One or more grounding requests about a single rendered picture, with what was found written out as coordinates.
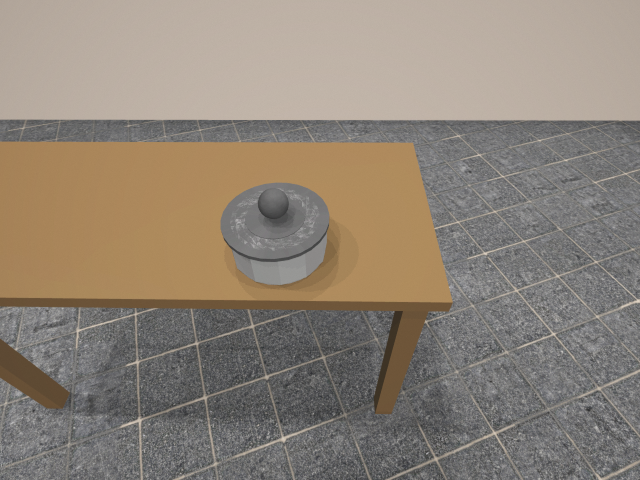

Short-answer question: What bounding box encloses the table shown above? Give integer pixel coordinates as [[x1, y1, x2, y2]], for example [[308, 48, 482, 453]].
[[0, 142, 453, 414]]

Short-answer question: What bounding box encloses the pot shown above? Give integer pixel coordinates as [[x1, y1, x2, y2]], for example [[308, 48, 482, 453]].
[[232, 233, 327, 285]]

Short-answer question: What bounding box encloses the knob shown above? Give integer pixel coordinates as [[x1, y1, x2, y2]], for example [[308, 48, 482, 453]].
[[258, 188, 289, 219]]

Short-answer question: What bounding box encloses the lid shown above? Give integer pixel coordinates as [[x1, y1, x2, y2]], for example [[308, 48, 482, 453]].
[[221, 183, 329, 262]]

